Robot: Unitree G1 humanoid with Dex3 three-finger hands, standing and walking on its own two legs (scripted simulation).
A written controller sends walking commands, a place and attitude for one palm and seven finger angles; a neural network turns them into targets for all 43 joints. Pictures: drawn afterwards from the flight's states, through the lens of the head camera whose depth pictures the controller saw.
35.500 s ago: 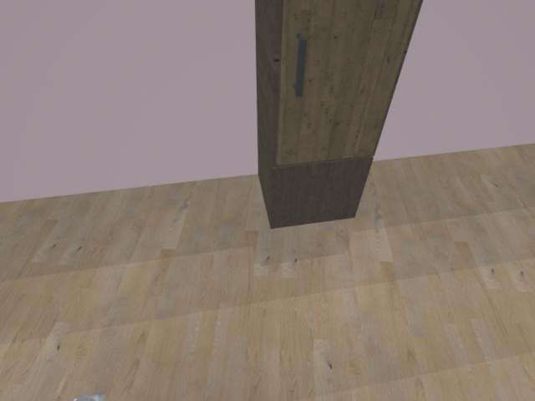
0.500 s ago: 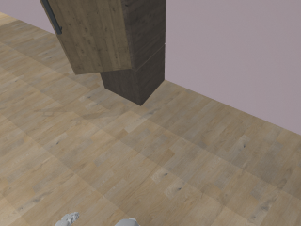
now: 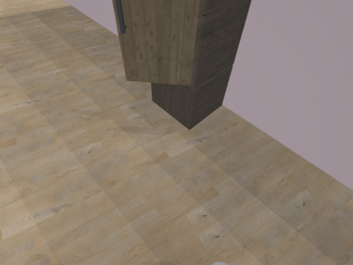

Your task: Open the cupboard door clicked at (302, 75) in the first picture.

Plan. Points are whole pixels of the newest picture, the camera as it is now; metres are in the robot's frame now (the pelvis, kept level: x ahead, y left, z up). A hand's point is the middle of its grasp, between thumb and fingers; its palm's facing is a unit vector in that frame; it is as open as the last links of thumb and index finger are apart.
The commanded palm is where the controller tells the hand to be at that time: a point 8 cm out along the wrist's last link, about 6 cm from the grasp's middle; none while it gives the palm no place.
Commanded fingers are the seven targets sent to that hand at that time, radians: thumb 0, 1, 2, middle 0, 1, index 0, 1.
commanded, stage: take the last steps up to it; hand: left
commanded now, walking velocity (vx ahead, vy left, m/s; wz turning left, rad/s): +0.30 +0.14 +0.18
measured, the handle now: (121, 12) +1.07 +0.34 +0.05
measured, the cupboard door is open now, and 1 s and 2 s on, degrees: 41 41 41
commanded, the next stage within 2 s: come to a stop and stand still in 1.28 s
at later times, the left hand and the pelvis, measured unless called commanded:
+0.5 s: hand out of the picture +0.05 +0.18 -0.17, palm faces +0.22 -0.96 -0.14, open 7.4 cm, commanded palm none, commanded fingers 0.00 0.90 0.90 -0.20 -0.30 -0.20 -0.30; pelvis +0.13 +0.04 +0.00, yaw +7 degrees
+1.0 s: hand (104, 161) +0.42 +0.27 -0.16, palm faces +0.06 -0.97 -0.23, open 7.4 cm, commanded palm none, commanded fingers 0.00 0.90 0.90 -0.20 -0.30 -0.20 -0.30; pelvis +0.31 +0.08 -0.01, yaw +3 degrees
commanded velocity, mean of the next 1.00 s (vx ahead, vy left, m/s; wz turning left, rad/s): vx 0.30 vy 0.07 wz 0.01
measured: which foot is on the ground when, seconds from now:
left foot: down 0.00-0.16, up 0.18-0.52, down 0.54-0.96, up 0.98-1.00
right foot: up 0.00-0.14, down 0.16-0.54, up 0.56-0.94, down 0.96-1.00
